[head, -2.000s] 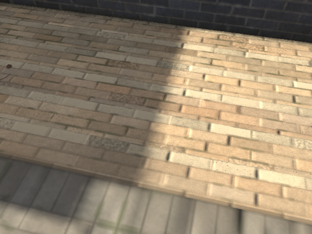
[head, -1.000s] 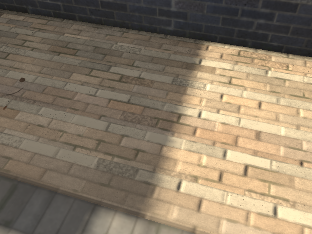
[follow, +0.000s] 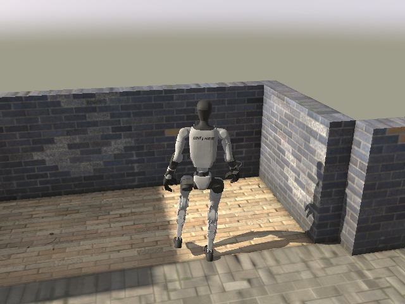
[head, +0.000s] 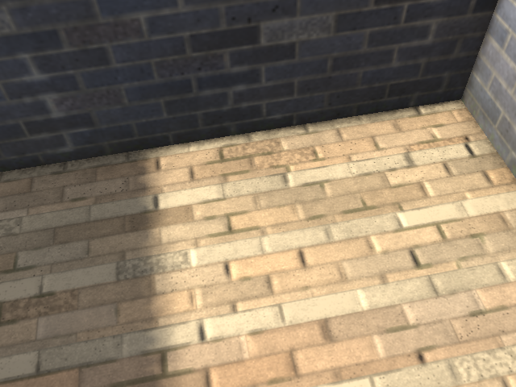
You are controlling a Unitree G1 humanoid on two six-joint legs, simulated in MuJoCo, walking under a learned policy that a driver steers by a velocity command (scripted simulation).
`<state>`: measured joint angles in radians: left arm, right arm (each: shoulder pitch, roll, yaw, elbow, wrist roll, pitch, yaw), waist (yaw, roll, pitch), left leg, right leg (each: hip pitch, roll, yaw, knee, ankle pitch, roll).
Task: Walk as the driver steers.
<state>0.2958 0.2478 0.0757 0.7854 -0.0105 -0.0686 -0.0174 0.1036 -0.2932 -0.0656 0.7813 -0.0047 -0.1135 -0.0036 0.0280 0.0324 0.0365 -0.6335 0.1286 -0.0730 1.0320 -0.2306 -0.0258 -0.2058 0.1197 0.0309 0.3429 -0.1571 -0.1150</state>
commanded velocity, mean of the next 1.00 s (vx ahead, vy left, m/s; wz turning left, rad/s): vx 0.45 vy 0.00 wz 0.26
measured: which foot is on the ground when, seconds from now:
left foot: up 0.00-0.28, down 0.30-0.82, up 0.84-1.00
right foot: down 0.00-0.30, up 0.32-0.78, down 0.80-1.00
